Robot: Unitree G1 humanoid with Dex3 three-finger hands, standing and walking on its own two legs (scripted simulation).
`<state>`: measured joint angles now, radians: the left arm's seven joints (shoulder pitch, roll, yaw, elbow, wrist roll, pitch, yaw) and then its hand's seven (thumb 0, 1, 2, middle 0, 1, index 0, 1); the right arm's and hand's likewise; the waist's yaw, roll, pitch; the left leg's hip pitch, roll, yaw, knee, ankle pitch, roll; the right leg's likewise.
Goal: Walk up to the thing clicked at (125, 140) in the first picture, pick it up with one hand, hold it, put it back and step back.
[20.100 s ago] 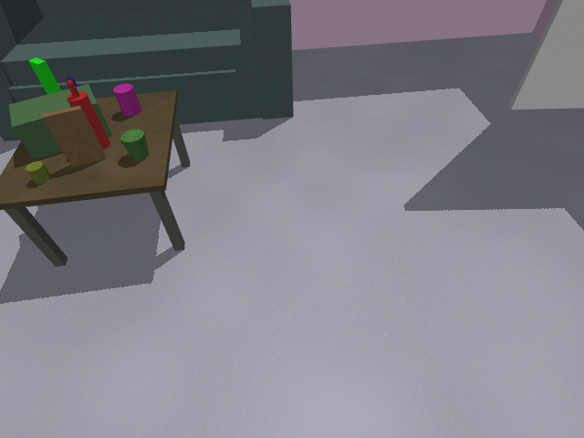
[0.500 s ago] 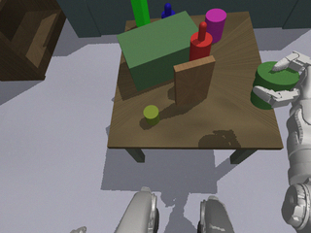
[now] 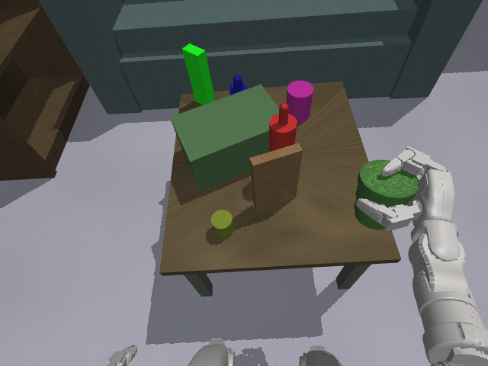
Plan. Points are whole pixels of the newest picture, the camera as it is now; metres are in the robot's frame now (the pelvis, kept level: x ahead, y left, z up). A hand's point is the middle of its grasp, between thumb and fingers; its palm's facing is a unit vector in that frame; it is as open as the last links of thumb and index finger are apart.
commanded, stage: lift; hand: right
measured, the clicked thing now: (380, 197) +0.40 -0.18 +0.01
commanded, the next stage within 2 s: hold in 0.56 s
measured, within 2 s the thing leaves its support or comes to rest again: neither
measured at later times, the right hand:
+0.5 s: hand (392, 193) +0.37 -0.18 +0.07, palm faces +0.17 +0.99 +0.00, open 8.2 cm
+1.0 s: hand (398, 199) +0.36 -0.18 +0.08, palm faces +0.17 +0.98 +0.00, open 8.2 cm
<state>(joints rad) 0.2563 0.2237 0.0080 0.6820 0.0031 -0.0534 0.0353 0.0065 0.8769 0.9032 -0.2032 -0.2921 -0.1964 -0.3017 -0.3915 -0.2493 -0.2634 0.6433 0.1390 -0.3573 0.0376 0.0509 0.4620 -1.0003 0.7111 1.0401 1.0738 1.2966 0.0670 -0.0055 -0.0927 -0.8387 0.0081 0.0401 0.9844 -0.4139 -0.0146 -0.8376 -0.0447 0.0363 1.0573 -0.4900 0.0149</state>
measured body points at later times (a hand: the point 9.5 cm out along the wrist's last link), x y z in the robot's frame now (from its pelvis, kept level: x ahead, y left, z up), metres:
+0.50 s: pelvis +0.01 +0.00 +0.02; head +0.08 -0.01 +0.47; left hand +0.12 +0.25 -0.09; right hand +0.36 -0.23 +0.07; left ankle +0.04 +0.13 -0.67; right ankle +0.01 -0.12 -0.67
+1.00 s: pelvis +0.01 +0.00 +0.03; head +0.07 -0.01 +0.48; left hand +0.14 +0.25 -0.08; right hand +0.34 -0.23 +0.08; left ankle +0.04 +0.13 -0.67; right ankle +0.01 -0.12 -0.67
